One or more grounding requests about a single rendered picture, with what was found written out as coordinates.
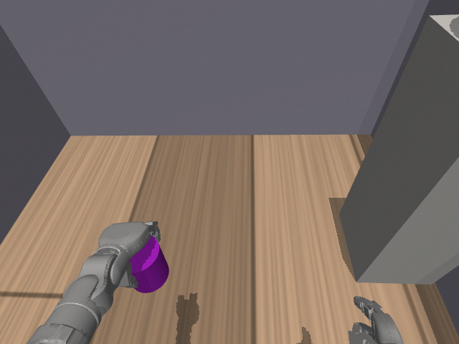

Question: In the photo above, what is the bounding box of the right robot hand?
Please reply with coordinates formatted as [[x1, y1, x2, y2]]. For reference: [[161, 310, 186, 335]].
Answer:
[[349, 296, 404, 344]]

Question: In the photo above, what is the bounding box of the left robot hand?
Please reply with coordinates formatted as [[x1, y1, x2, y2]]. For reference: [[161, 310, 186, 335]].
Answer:
[[98, 221, 161, 288]]

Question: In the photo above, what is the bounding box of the left robot arm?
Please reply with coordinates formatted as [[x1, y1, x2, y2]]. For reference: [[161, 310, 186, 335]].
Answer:
[[27, 244, 130, 344]]

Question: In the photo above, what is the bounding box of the mug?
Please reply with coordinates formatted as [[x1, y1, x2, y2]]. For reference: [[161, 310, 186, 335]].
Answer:
[[130, 236, 169, 293]]

